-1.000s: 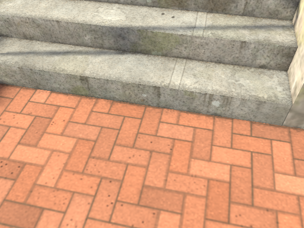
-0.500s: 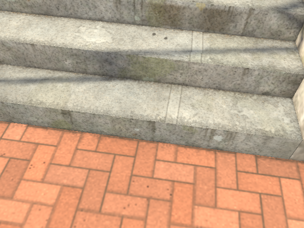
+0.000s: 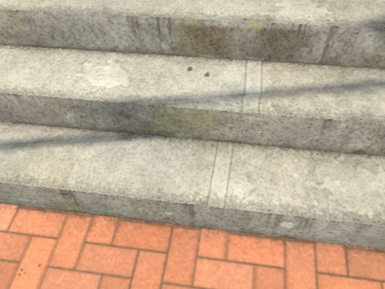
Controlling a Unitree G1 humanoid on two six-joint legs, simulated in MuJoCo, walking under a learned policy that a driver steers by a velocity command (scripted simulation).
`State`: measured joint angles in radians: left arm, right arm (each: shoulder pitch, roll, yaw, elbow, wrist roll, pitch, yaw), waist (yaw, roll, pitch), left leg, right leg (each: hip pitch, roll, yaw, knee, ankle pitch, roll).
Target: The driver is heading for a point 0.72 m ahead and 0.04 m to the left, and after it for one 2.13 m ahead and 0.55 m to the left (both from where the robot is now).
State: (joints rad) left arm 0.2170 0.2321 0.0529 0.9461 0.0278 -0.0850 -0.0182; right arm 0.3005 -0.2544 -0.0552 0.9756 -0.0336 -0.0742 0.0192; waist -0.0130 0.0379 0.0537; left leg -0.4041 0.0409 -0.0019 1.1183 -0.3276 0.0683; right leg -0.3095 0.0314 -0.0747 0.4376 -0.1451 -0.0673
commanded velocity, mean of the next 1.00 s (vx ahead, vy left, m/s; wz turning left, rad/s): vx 0.50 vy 0.00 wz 0.00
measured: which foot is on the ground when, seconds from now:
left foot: up 0.00-0.36, down 0.38-0.86, up 0.88-1.00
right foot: down 0.00-0.40, up 0.42-0.84, down 0.86-1.00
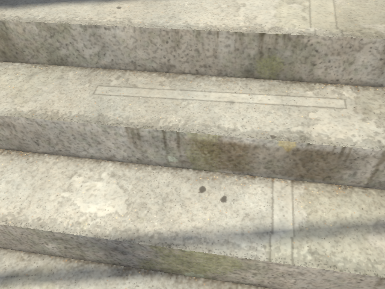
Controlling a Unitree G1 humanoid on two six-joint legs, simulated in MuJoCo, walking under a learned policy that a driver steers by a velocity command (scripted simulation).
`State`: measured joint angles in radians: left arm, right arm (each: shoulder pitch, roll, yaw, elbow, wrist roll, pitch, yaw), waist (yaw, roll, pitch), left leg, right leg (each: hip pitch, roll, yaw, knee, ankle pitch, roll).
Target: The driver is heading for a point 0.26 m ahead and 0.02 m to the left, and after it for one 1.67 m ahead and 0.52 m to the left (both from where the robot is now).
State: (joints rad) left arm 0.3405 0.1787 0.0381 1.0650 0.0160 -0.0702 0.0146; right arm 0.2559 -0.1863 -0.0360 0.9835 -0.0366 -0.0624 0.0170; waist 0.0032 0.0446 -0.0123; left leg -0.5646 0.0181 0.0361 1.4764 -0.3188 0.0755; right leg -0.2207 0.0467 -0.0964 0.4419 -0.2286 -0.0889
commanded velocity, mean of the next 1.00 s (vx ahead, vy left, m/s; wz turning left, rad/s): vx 0.50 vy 0.00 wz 0.00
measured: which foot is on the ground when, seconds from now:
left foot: up 0.00-0.34, down 0.36-0.94, up 0.96-1.00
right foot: down 0.00-0.36, up 0.38-0.86, down 0.88-1.00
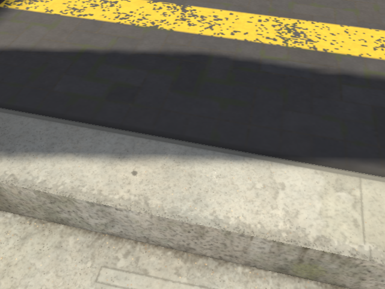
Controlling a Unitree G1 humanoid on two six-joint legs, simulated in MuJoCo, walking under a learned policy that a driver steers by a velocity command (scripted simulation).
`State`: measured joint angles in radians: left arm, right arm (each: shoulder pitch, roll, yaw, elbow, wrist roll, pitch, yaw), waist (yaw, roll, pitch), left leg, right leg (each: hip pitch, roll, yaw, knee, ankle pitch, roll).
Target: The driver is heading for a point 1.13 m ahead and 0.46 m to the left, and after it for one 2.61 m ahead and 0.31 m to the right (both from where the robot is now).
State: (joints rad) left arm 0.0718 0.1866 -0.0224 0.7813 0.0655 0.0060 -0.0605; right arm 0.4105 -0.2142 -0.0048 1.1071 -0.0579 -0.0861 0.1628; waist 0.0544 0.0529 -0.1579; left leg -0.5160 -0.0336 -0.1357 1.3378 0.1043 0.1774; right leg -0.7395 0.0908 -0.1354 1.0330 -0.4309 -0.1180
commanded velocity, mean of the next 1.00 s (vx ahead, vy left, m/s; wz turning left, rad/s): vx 0.50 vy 0.00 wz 0.19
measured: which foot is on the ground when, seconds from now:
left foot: up 0.00-0.34, down 0.36-0.92, up 0.94-1.00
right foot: down 0.00-0.40, up 0.42-0.86, down 0.88-1.00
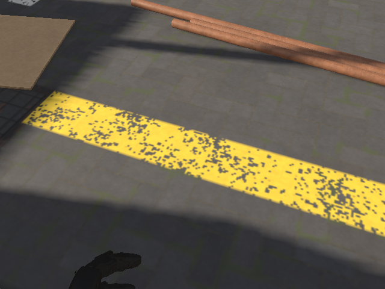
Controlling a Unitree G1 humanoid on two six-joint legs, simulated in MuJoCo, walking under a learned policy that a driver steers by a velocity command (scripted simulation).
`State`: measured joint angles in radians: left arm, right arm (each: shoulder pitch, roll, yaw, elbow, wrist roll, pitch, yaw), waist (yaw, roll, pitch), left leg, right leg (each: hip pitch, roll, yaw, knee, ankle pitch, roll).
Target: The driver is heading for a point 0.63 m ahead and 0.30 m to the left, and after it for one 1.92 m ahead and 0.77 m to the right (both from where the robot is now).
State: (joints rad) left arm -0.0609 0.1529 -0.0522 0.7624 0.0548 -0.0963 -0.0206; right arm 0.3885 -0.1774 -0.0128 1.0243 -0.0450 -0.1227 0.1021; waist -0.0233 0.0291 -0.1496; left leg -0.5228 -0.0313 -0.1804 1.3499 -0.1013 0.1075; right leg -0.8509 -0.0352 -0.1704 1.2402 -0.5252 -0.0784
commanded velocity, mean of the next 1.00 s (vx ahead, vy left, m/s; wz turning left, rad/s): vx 0.40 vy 0.00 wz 0.57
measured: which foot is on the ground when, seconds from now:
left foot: up 0.00-0.44, down 0.46-0.88, up 0.90-1.00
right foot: down 0.00-0.50, up 0.52-0.86, down 0.88-1.00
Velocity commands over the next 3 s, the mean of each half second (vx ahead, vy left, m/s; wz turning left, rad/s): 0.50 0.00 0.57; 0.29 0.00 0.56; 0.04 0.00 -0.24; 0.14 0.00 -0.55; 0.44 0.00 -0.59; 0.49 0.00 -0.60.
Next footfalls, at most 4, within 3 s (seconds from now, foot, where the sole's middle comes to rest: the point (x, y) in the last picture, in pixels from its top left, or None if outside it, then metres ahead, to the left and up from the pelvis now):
0.46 left None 0.35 0.19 -0.66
0.88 right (156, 239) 0.68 0.13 -0.66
1.22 left None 0.47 0.26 -0.66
1.58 right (188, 256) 0.62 0.02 -0.66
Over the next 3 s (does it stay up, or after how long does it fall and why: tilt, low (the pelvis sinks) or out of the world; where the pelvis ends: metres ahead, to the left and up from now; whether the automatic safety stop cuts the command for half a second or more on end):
stays up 1.04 -0.03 0.10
